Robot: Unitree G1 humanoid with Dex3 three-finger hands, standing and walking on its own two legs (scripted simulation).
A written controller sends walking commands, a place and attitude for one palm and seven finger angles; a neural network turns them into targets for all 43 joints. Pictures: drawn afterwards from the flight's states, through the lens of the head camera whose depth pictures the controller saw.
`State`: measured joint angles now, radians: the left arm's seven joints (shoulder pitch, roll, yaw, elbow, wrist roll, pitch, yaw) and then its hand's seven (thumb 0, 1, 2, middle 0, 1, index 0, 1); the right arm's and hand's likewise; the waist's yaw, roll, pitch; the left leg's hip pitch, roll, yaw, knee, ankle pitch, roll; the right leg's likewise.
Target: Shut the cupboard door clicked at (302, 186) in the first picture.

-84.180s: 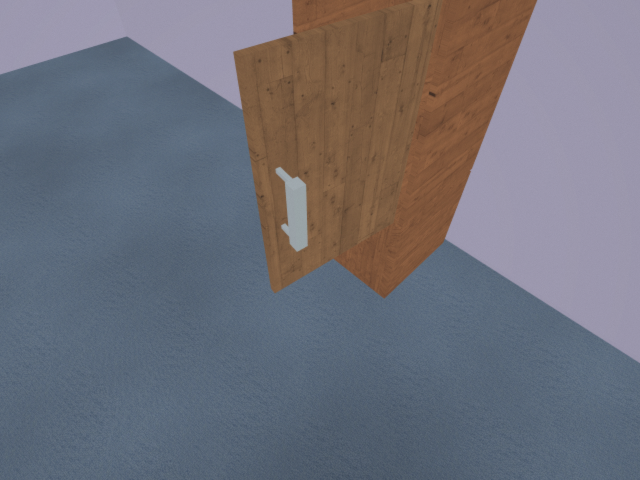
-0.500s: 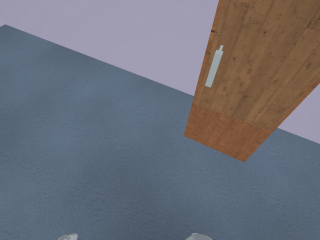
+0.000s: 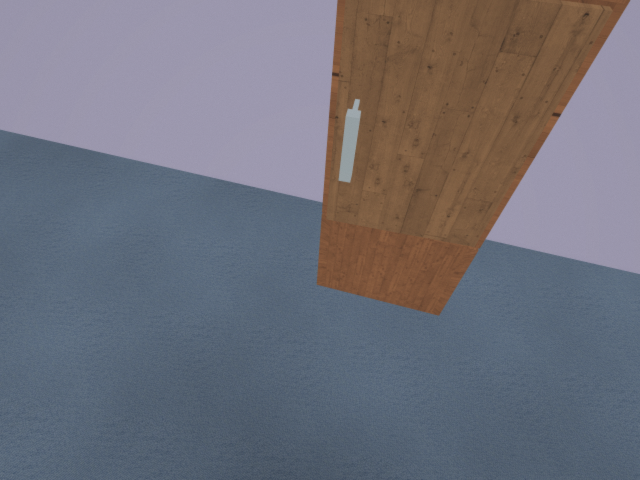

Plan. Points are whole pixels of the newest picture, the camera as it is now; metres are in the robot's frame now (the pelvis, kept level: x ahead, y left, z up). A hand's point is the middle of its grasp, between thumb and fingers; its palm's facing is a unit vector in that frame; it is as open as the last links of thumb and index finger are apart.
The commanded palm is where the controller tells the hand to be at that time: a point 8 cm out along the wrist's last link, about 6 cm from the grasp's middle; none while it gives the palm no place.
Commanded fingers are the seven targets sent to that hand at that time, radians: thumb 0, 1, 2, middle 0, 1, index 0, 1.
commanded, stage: turn to face it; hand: left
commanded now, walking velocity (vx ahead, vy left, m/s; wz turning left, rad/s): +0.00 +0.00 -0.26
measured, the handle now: (350, 141) +0.77 -0.02 -0.04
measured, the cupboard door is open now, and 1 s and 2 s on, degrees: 3 3 3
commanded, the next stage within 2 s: take the last steps up to it in 0.06 s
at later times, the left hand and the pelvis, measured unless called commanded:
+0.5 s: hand out of the picture +0.13 +0.15 -0.15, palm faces -0.11 -0.97 -0.23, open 7.4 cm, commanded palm none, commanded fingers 0.00 0.90 0.90 -0.20 -0.30 -0.20 -0.30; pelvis +0.04 -0.03 +0.00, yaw -8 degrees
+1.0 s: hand (259, 393) +0.27 +0.11 -0.17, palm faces -0.14 -0.98 -0.16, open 7.4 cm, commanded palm none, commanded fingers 0.00 0.90 0.90 -0.20 -0.30 -0.20 -0.30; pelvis +0.20 -0.06 +0.01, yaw -10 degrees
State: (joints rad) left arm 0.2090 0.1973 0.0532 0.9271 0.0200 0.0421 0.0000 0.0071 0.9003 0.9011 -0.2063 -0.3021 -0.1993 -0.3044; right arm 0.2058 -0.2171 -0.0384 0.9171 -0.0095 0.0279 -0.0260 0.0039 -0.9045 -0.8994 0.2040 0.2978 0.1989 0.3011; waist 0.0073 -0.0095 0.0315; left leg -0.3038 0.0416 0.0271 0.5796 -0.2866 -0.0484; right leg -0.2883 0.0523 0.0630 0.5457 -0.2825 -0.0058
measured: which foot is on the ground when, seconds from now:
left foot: down 0.00-0.40, up 0.42-0.76, down 0.78-1.00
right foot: down 0.00-0.00, up 0.02-0.38, down 0.40-0.78, up 0.80-1.00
